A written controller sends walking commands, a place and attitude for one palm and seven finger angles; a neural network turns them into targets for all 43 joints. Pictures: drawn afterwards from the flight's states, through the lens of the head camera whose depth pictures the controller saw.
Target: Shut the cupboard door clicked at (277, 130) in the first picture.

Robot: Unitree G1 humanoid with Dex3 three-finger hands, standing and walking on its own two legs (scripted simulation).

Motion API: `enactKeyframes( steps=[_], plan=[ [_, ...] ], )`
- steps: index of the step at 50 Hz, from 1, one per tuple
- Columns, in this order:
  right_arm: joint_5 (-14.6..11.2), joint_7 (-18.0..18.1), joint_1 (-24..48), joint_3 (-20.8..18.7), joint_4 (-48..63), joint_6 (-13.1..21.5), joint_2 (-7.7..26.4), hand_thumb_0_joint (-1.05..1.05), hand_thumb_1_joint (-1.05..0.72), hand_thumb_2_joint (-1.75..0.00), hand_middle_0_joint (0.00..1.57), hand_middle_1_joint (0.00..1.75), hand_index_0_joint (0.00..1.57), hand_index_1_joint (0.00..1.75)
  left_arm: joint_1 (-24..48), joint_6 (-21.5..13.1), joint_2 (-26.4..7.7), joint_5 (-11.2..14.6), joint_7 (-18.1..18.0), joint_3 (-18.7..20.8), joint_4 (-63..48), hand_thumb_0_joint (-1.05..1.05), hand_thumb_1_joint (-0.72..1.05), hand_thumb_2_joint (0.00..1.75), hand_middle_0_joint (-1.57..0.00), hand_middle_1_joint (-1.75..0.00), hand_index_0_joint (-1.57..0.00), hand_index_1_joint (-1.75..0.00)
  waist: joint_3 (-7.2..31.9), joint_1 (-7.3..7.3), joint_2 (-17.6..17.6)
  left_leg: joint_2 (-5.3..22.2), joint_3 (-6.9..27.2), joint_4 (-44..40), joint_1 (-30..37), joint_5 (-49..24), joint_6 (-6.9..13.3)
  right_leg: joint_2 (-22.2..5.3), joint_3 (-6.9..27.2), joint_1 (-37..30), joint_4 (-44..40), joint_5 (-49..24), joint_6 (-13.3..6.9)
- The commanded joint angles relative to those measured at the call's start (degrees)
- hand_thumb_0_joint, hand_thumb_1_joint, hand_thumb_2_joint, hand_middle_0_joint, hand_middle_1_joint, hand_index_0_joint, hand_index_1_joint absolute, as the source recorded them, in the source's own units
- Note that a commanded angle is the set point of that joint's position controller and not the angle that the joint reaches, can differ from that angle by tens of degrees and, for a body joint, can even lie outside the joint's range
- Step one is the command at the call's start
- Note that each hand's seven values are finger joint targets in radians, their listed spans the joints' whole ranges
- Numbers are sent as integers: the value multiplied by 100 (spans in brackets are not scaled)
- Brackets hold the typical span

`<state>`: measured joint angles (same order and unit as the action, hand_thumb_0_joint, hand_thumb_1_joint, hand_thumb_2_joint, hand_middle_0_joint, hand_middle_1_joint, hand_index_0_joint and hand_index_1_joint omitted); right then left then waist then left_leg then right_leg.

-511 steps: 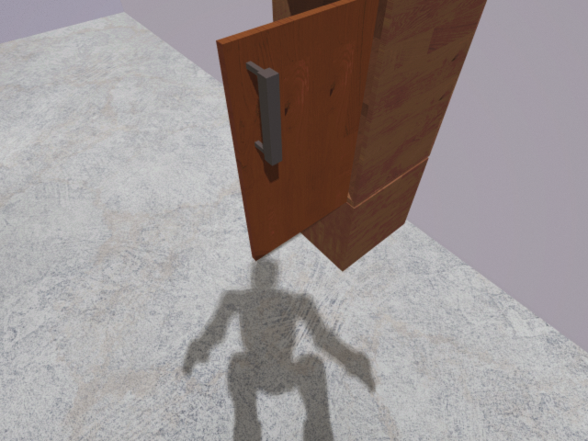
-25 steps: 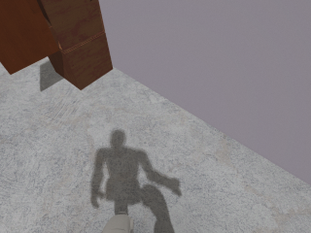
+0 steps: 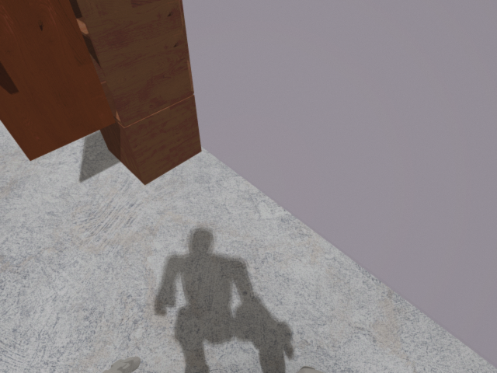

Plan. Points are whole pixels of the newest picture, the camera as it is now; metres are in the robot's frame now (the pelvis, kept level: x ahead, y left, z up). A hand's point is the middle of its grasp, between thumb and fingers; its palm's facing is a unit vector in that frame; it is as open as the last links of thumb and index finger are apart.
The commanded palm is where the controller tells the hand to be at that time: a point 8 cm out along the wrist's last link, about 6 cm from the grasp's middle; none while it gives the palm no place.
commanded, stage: walk to a spot facing it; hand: left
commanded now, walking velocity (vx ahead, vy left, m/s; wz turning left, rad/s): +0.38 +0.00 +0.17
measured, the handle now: out of the picture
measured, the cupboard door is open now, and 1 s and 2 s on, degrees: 90 90 90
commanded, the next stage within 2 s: turn to face it in 0.80 s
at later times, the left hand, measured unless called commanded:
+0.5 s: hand out of the picture +0.13 +0.20 -0.19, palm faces +0.21 -0.97 -0.15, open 7.3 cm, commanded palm none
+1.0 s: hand (169, 184) +0.61 +0.25 -0.16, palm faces +0.02 -0.98 -0.20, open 7.3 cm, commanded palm none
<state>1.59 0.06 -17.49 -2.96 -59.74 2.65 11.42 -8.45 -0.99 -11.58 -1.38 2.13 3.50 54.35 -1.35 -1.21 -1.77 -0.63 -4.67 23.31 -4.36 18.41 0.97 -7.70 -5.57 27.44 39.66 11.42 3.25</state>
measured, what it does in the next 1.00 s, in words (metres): walks ahead: right foot, then left foot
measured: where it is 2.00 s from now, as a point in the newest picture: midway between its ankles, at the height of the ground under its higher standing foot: (237, 269)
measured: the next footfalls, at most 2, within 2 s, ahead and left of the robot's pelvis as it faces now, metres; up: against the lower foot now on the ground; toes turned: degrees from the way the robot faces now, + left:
right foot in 0.06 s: +0.15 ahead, -0.14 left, +0.00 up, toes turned -8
left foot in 0.48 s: +0.36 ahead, +0.15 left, +0.00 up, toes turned +16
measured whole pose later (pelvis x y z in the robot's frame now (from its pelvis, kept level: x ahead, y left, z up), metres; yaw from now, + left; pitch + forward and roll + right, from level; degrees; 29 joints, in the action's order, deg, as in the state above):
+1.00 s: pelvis +0.49 +0.05 -0.01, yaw +5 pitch +0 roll +0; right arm 1.5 1.0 -27.4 -0.8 -65.9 3.2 7.0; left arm -4.1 -1.2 -12.1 -1.2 1.5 2.8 55.8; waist -3.5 -4.6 -0.8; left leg 2.2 -10.8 24.5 3.3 25.8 -0.3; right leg -4.2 -6.3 25.2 34.1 3.9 -1.3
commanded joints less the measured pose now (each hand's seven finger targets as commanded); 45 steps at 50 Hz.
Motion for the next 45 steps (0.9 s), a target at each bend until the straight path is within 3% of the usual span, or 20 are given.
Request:
enactKeyframes(
  steps=[1, 2, 3, 4, 5, 7, 11, 15, 18, 20, 21, 22, 23, 24, 25, 26, 29, 31, 36, 45],
  plan=[
    [15, 32, 17, -121, 220, 92, 670, 0, -90, -90, 20, 30, 20, 30, -879, -191, -620, -44, -2, 180, -18, 0, 90, 90, -20, -30, -20, -30, -65, 503, 324, 914, 535, 418, -1348, -438, 481, 240, 46, -2210, -1004, 12, -204],
    [-52, -3, -48, -77, 276, 97, 437, 0, -90, -90, 20, 30, 20, 30, -1681, -273, -1076, -94, -41, 286, 222, 0, 90, 90, -20, -30, -20, -30, 365, 802, -716, 331, 12, 2177, -2333, -3, 211, -721, 1317, -3506, -1540, 590, -573],
    [-91, -27, -119, -36, 453, 87, 218, 0, -90, -90, 20, 30, 20, 30, -2223, -266, -1596, -39, -91, 389, 386, 0, 90, 90, -20, -30, -20, -30, 657, 885, -2029, -94, 0, 3962, -3410, 1767, 84, -2043, 3210, -4021, -2527, 1297, -1091],
    [-68, -55, 172, -90, 534, 41, 452, 0, -90, -90, 20, 30, 20, 30, -1989, -217, -1374, 25, -165, 326, 291, 0, 90, 90, -20, -30, -20, -30, 192, 824, -1342, 279, 535, 4680, -3667, 1418, 137, -2093, 3256, -3402, -2983, 2146, -1233],
    [-47, -58, 411, -133, 474, 72, 536, 0, -90, -90, 20, 30, 20, 30, -1565, -268, -995, 3, -203, 253, 210, 0, 90, 90, -20, -30, -20, -30, -183, 660, -979, 550, 697, 4924, -3813, 665, 129, -1839, 2814, -2866, -2976, 1960, -1128],
    [-3, -74, 410, -94, 397, 13, 352, 0, -90, -90, 20, 30, 20, 30, -1073, -342, -588, 30, -217, 96, 113, 0, 90, 90, -20, -30, -20, -30, -158, 298, -403, 809, 670, 4651, -3398, -79, -45, -1551, 1645, -2185, -2959, 735, -962],
    [3, -184, 229, -57, 292, -155, 7, 0, -90, -90, 20, 30, 20, 30, -1009, -479, -401, 35, -229, 25, 283, 0, 90, 90, -20, -30, -20, -30, -170, 72, -479, 861, 283, 3446, -3018, -663, -241, -1148, 253, -1920, -3190, -273, -921],
    [-14, -284, 767, -30, 480, -99, -151, 0, -90, -90, 20, 30, 20, 30, -1385, -499, -508, 19, -224, 36, 592, 0, 90, 90, -20, -30, -20, -30, -154, 252, -284, 694, -98, 2018, -2980, -789, -237, -1085, -112, -2493, -3013, -936, -977],
    [-19, -320, 1083, -30, 604, -35, -94, 0, -90, -90, 20, 30, 20, 30, -1498, -462, -641, 1, -224, 42, 754, 0, 90, 90, -20, -30, -20, -30, -250, 327, -583, 582, -217, 1441, -2724, -667, -101, -1206, -86, -2655, -2860, -885, -948],
    [-6, -308, 895, -62, 562, 1, -15, 0, -90, -90, 20, 30, 20, 30, -1440, -432, -693, -5, -218, 54, 803, 0, 90, 90, -20, -30, -20, -30, -288, 139, -653, 396, -408, 1065, -2090, -674, 4, -1149, -264, -2454, -2543, -1065, -849],
    [19, -276, 540, -81, 457, 27, 101, 0, -90, -90, 20, 30, 20, 30, -1345, -415, -725, 14, -210, 64, 799, 0, 90, 90, -20, -30, -20, -30, -231, -81, -620, 206, -571, 808, -1340, -750, 67, -1013, -471, -2113, -2037, -1411, -751],
    [51, -230, -70, -139, 264, 50, 341, 0, -90, -90, 20, 30, 20, 30, -1351, -395, -675, 33, -190, 55, 783, 0, 90, 90, -20, -30, -20, -30, 54, -342, -196, 130, -523, 654, -281, -575, 178, -786, -738, -1649, -948, -1821, -622],
    [101, -143, -960, -271, 54, 75, 899, 0, -90, -90, 20, 30, 20, 30, -1469, -383, -445, 54, -161, 14, 682, 0, 90, 90, -20, -30, -20, -30, 697, -696, 882, 1101, 920, 242, 1041, 127, 550, -333, -908, -573, 685, -829, -377],
    [64, -51, -1622, -381, -70, 85, 1455, 0, -90, -90, 20, 30, 20, 30, -1484, -364, -239, 80, -121, -84, 432, 0, 90, 90, -20, -30, -20, -30, 1198, -799, 1959, 2329, 3020, -561, 1828, 427, 1048, 377, -667, 624, 2509, 1814, -213],
    [9, 57, -1596, -392, -78, 31, 1487, 0, -90, -90, 20, 30, 20, 30, -966, -340, -365, 66, -142, -43, 251, 0, 90, 90, -20, -30, -20, -30, 990, -843, 1339, 2564, 3325, -892, 1662, 218, 1198, 264, 119, 1053, 3400, 1833, -320],
    [-1, 79, -1104, -355, -33, 51, 1262, 0, -90, -90, 20, 30, 20, 30, -661, -344, -334, 57, -165, -15, 255, 0, 90, 90, -20, -30, -20, -30, 510, -638, 729, 2434, 2848, -935, 920, 6, 1099, 49, 302, 1197, 3747, 1463, -355],
    [-17, 116, -171, -117, 174, 181, 562, 0, -90, -90, 20, 30, 20, 30, -946, -183, -105, -16, -91, -16, 502, 0, 90, 90, -20, -30, -20, -30, -218, -42, 850, 1954, 1469, -1248, -748, -312, 708, -315, 501, 689, 3218, 552, -261],
    [-26, 122, -227, -76, 119, 256, 460, 0, -90, -90, 20, 30, 20, 30, -1040, -99, -25, -31, -62, -4, 491, 0, 90, 90, -20, -30, -20, -30, -154, 72, 876, 1782, 1035, -1391, -725, -739, 719, -225, 451, 635, 2766, 310, -222],
    [-44, 120, -486, -85, 27, 284, 451, 0, -90, -90, 20, 30, 20, 30, -465, -9, -13, -23, -32, 44, 242, 0, 90, 90, -20, -30, -20, -30, -296, 92, 443, 1697, 573, -1616, -262, -1289, 768, -162, 413, 1035, 1834, -458, -152],
    [57, 156, -1084, 10, -312, 192, 452, 0, -90, -90, 20, 30, 20, 30, 690, 12, -67, 20, -13, -45, -199, 0, 90, 90, -20, -30, -20, -30, -652, -152, 639, 1734, -177, -953, 315, -3631, 597, 249, 30, 427, 8, -446, -456]
  ],
)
